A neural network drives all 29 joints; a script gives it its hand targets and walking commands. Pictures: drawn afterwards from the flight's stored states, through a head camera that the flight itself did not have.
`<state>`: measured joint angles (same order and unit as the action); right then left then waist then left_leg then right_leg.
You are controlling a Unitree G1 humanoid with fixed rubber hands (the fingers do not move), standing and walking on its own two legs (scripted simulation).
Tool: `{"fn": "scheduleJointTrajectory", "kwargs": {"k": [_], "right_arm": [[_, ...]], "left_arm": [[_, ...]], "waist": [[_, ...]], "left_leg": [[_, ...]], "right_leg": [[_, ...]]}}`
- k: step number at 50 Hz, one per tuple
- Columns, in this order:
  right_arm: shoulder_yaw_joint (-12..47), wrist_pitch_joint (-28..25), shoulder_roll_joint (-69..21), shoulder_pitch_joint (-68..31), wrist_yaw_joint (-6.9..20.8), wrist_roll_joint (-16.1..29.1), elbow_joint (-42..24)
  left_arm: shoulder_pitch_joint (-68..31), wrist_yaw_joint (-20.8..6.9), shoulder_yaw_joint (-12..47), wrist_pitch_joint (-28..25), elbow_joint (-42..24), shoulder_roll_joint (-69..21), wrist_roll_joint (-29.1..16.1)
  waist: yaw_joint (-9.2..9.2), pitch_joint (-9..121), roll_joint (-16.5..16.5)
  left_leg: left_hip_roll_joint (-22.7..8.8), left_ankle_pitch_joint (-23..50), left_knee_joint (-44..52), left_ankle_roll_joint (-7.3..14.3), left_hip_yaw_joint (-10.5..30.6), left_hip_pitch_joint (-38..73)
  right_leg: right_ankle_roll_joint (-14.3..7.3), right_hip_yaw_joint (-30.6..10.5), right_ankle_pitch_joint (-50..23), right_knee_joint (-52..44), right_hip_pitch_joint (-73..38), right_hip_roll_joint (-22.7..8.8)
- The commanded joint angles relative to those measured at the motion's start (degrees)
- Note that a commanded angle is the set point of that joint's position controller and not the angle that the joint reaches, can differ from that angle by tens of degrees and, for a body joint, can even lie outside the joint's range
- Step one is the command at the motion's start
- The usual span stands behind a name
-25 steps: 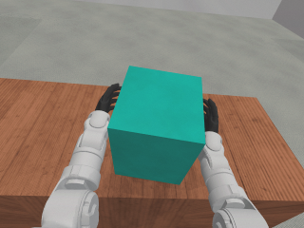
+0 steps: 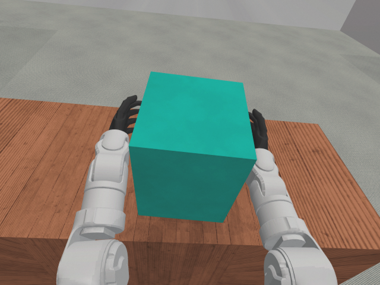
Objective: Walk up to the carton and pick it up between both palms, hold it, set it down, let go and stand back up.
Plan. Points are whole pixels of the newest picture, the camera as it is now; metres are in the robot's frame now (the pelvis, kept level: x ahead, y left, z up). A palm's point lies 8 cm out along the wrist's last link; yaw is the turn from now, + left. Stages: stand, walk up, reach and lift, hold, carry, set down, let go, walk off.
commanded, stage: reach and lift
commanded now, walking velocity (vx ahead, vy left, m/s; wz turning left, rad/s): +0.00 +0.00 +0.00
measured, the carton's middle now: (188, 151) +0.38 -0.01 +0.11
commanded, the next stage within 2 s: hold in 1.18 s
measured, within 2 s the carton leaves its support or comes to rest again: neither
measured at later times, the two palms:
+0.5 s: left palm (114, 132) +0.37 +0.15 +0.16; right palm (255, 139) +0.37 -0.14 +0.16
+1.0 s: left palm (109, 127) +0.36 +0.15 +0.18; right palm (256, 133) +0.37 -0.14 +0.18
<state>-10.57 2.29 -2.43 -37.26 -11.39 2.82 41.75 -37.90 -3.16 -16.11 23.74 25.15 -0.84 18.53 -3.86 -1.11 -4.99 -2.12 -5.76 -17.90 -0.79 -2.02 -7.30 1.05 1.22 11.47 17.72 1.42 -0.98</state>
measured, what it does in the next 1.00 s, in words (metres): stands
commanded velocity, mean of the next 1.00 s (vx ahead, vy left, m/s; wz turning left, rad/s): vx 0.00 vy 0.00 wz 0.00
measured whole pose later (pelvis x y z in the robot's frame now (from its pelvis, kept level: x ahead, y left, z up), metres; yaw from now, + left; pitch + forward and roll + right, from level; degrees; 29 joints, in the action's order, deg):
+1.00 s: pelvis +0.01 -0.01 +0.00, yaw +1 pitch -9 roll +0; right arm -2.2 15.6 0.9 -37.2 -12.8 11.6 29.3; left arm -32.7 -2.0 -14.3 40.2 4.5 -1.8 17.9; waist -4.5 -3.6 -4.3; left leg -1.9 -7.5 -19.4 -1.3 -0.8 -3.1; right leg 0.8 2.4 13.3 18.5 -3.6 -1.0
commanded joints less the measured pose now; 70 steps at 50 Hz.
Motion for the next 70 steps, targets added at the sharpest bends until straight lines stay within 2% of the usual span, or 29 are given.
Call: {"fn": "scheduleJointTrajectory", "kwargs": {"k": [1, 4, 5, 7, 9, 12, 16, 18, 20, 25, 28, 29, 30, 33, 35, 36, 38, 41, 43, 45, 46, 50, 55, 59, 60, 62, 65, 67, 70], "right_arm": [[23.12, -2.86, -29.02, -41.90, 6.18, 1.71, -13.91], [26.03, -2.28, -29.60, -42.60, 5.42, 3.77, -19.33], [27.94, -1.95, -29.86, -42.61, 5.66, 4.73, -20.25], [29.44, -1.05, -28.89, -40.32, 5.01, 5.82, -21.70], [31.31, -0.23, -29.72, -39.32, 4.76, 7.76, -24.53], [28.79, 1.72, -27.87, -39.40, 4.86, 6.51, -22.30], [32.14, 2.57, -27.87, -39.45, 5.16, 9.20, -27.67], [34.14, 3.20, -28.77, -40.35, 4.70, 11.18, -31.37], [34.16, 4.20, -27.65, -42.29, 4.43, 10.77, -32.79], [30.38, 7.12, -27.76, -41.66, 4.51, 8.83, -25.23], [34.24, 6.52, -30.50, -41.59, 4.45, 11.57, -31.50], [36.25, 6.78, -30.99, -40.15, 3.98, 13.25, -34.65], [35.28, 7.35, -29.04, -39.84, 3.55, 13.54, -33.78], [33.06, 9.68, -27.17, -38.49, 2.87, 11.41, -28.61], [33.15, 9.79, -27.05, -37.80, 3.20, 11.51, -29.38], [31.68, 10.31, -26.29, -38.26, 3.23, 10.91, -26.05], [33.31, 9.49, -27.83, -37.79, 3.20, 12.36, -29.47], [36.53, 9.05, -29.04, -39.68, 3.34, 15.02, -36.85], [35.49, 10.55, -26.76, -40.12, 3.17, 14.10, -32.69], [32.09, 11.08, -25.15, -42.02, 3.83, 12.55, -28.26], [31.58, 11.48, -26.60, -40.63, 3.82, 12.38, -27.72], [31.38, 10.64, -28.82, -46.10, 4.65, 12.57, -28.37], [31.01, 11.57, -27.14, -45.20, 4.26, 12.45, -27.70], [34.74, 12.43, -28.70, -44.40, 3.17, 14.85, -30.89], [34.71, 12.63, -28.28, -45.99, 2.85, 15.58, -30.92], [32.51, 13.65, -27.45, -44.90, 2.49, 15.10, -29.05], [32.86, 14.37, -28.39, -43.74, 2.70, 14.86, -29.16], [36.47, 13.41, -29.86, -46.74, 2.43, 17.90, -36.17], [34.36, 15.52, -27.49, -45.66, 2.28, 16.68, -32.27]], "left_arm": [[-34.55, -6.30, 24.08, -1.27, -8.49, -35.25, -4.42], [-30.75, -6.25, 24.84, -0.54, -9.47, -35.18, -5.72], [-30.97, -5.87, 25.74, 0.16, -13.42, -35.32, -5.42], [-27.96, -5.99, 27.48, 1.30, -13.86, -35.25, -5.77], [-29.29, -5.62, 30.07, 1.70, -20.13, -34.82, -7.80], [-29.68, -6.11, 27.16, 3.50, -16.85, -32.58, -5.99], [-31.00, -4.85, 32.40, 5.01, -26.15, -35.06, -8.59], [-28.09, -4.26, 34.83, 6.21, -26.23, -35.57, -9.42], [-28.14, -4.41, 33.72, 7.22, -23.83, -33.66, -9.43], [-30.04, -5.99, 27.75, 9.04, -21.41, -31.61, -7.35], [-31.66, -5.02, 32.54, 7.90, -27.01, -33.65, -10.44], [-29.52, -4.94, 34.00, 8.05, -30.04, -33.98, -11.30], [-29.35, -4.62, 34.13, 8.36, -29.51, -34.00, -10.90], [-25.43, -6.08, 27.43, 10.20, -21.90, -29.41, -6.86], [-26.03, -6.64, 27.98, 10.20, -25.84, -29.50, -7.36], [-27.29, -7.20, 26.08, 10.72, -22.28, -28.63, -6.23], [-29.04, -6.39, 31.23, 10.08, -29.91, -31.67, -8.61], [-29.54, -4.81, 35.63, 9.97, -33.46, -34.08, -11.73], [-26.42, -5.15, 31.56, 11.62, -27.91, -31.28, -8.58], [-28.64, -5.87, 29.54, 12.60, -24.68, -30.13, -6.66], [-29.81, -5.75, 28.97, 12.28, -25.69, -30.01, -7.22], [-37.34, -4.95, 31.52, 11.55, -27.58, -32.74, -9.89], [-31.80, -5.25, 29.44, 12.84, -22.19, -32.38, -8.64], [-31.32, -5.90, 30.17, 12.99, -27.54, -31.99, -9.40], [-30.45, -5.96, 28.99, 13.53, -25.19, -31.34, -8.63], [-30.70, -6.80, 26.44, 14.66, -22.41, -29.83, -7.40], [-34.96, -6.51, 28.83, 14.21, -29.74, -30.53, -8.62], [-34.80, -5.95, 32.16, 13.74, -33.10, -32.96, -11.33], [-33.54, -5.82, 30.60, 15.18, -29.03, -30.52, -9.83]], "waist": [[-1.35, 24.22, 6.76], [-1.39, 25.17, 5.08], [-0.15, 26.66, 6.37], [-0.86, 24.77, 5.79], [-1.34, 25.44, 6.72], [-1.17, 16.69, 5.67], [-0.54, 23.95, 7.88], [-1.67, 26.12, 8.56], [-1.17, 24.04, 6.30], [-0.89, 18.82, 3.63], [-0.78, 27.25, 6.10], [-1.30, 30.62, 6.14], [-2.06, 29.85, 7.16], [-0.95, 19.74, 4.81], [-1.47, 20.56, 3.41], [-1.02, 17.05, 3.58], [-2.04, 22.27, 5.92], [-2.56, 28.00, 7.36], [-0.54, 20.64, 6.40], [-0.67, 15.25, 7.11], [-0.42, 14.76, 5.03], [-1.31, 22.65, 7.41], [-0.86, 21.79, 6.33], [-1.21, 26.69, 4.86], [-0.31, 25.14, 4.83], [-0.99, 20.61, 4.22], [-1.15, 23.15, 6.43], [-0.96, 29.96, 7.08], [-1.33, 22.34, 6.60]], "left_leg": [[3.14, 7.61, -0.29, 0.64, -1.56, 20.24], [3.78, 10.48, -1.53, 0.49, -0.96, 19.97], [3.51, 13.51, -1.94, 0.40, -0.79, 21.41], [3.50, 15.78, -2.35, 0.06, -0.37, 22.14], [3.73, 16.83, -2.87, -0.23, 0.11, 22.43], [3.94, 6.71, -0.39, 0.98, -0.52, 19.31], [3.44, 17.06, -3.04, -0.72, -0.05, 24.18], [3.62, 20.58, -4.36, -0.92, 1.12, 24.99], [3.93, 14.88, -3.69, 0.11, 0.97, 21.71], [4.03, 4.88, 0.27, 1.59, -0.20, 17.60], [4.01, 15.78, -3.11, 0.02, 0.30, 21.82], [4.21, 20.72, -4.86, -0.50, 0.91, 23.95], [4.39, 21.25, -5.13, -0.98, 1.48, 23.87], [4.77, 9.12, -1.26, 0.98, 0.37, 18.62], [4.60, 9.68, -0.90, 1.19, 0.30, 17.94], [4.72, 7.35, -0.10, 1.21, 0.01, 16.79], [4.16, 15.94, -1.98, -0.35, 0.72, 21.25], [3.66, 23.49, -4.38, -1.47, 1.82, 25.54], [4.26, 16.39, -2.58, -0.36, 1.18, 21.16], [3.78, 8.11, 0.13, 0.38, 0.83, 18.40], [3.85, 6.48, 0.35, 0.76, 0.62, 17.23], [3.50, 10.08, -1.11, 0.02, 0.67, 20.89], [3.56, 9.50, -1.05, 0.43, 0.79, 19.47], [4.53, 15.62, -2.53, 0.53, 0.16, 20.87], [4.39, 15.51, -2.45, 0.50, 0.45, 20.38], [4.43, 10.82, -0.98, 1.02, 0.38, 18.33], [4.55, 11.44, -1.43, 0.64, -0.01, 18.69], [4.61, 17.22, -3.39, -0.04, 0.72, 21.56], [4.42, 11.14, -2.07, 0.37, 1.32, 18.43]], "right_leg": [[2.16, 3.54, -9.01, -3.86, 4.55, 3.54], [2.96, 3.09, -14.89, -3.27, 2.53, 3.79], [2.91, 3.35, -14.99, -2.71, 2.11, 4.20], [3.02, 2.76, -19.29, -2.66, 1.08, 3.88], [3.37, 3.12, -18.88, -2.18, 0.78, 4.25], [3.00, 3.07, -9.22, -4.26, 2.63, 3.39], [2.81, 3.58, -15.92, -2.44, 2.68, 4.17], [2.83, 3.25, -19.73, -2.42, 1.62, 4.29], [3.15, 2.61, -16.89, -3.19, 2.28, 3.75], [3.30, 2.90, -10.97, -3.53, 1.82, 3.06], [3.66, 2.49, -20.36, -1.71, 0.88, 3.44], [4.14, 2.07, -27.09, -1.02, -0.96, 3.43], [4.18, 2.21, -27.32, -1.02, -0.17, 3.87], [4.24, 1.83, -19.83, -3.07, -0.09, 2.63], [4.47, 1.97, -21.57, -2.20, -2.18, 2.85], [4.20, 1.84, -17.55, -3.22, -0.87, 2.49], [3.80, 2.89, -20.41, -2.14, -0.64, 3.99], [3.92, 3.09, -23.21, -1.51, 0.38, 4.78], [3.75, 2.45, -18.91, -3.01, 0.59, 3.82], [2.87, 3.07, -8.99, -4.22, 3.01, 3.57], [3.01, 2.53, -8.08, -4.13, 2.13, 3.60], [2.72, 3.17, -8.23, -3.75, 4.25, 3.79], [2.71, 2.43, -11.17, -4.01, 2.45, 3.51], [3.94, 2.12, -21.16, -2.25, -2.39, 3.84], [3.83, 2.07, -20.50, -2.70, -1.91, 3.90], [3.86, 2.02, -15.81, -3.71, -0.90, 3.52], [3.47, 2.21, -15.02, -2.95, -0.97, 3.40], [3.57, 2.13, -19.88, -2.19, -2.44, 4.33], [3.44, 1.84, -14.59, -3.24, 0.49, 3.85]]}}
